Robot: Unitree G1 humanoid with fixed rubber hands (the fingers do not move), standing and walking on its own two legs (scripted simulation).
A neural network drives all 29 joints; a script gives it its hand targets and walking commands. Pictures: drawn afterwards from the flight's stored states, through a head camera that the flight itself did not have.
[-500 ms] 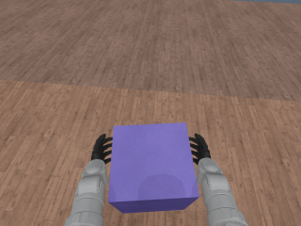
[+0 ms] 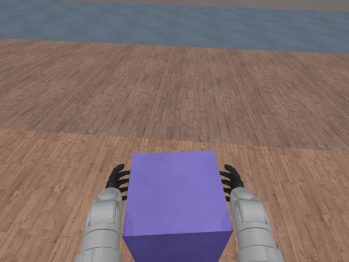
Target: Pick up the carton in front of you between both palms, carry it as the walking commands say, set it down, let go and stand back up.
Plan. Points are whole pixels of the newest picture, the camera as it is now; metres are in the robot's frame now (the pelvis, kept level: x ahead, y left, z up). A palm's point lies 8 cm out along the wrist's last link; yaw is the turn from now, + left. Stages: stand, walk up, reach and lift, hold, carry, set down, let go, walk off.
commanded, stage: reach and lift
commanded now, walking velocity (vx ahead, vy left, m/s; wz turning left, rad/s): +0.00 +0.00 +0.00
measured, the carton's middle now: (175, 211) +0.28 +0.00 -0.05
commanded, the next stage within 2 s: hold in 0.82 s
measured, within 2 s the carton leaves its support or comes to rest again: neither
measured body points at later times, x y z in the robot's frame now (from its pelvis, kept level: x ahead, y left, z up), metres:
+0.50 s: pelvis +0.01 +0.00 +0.00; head -0.02 +0.00 +0.45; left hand +0.32 +0.15 +0.03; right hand +0.31 -0.15 +0.03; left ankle +0.02 +0.13 -0.74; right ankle +0.02 -0.13 -0.74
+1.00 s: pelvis +0.01 +0.00 +0.01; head -0.04 +0.00 +0.45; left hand +0.31 +0.15 +0.05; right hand +0.31 -0.15 +0.05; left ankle +0.02 +0.13 -0.74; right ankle +0.02 -0.13 -0.74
